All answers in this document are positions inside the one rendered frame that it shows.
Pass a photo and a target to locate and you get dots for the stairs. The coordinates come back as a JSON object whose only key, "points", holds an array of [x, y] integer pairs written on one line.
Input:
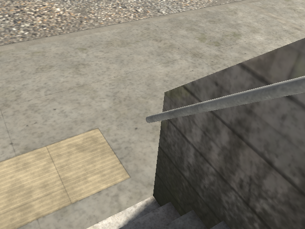
{"points": [[148, 214]]}

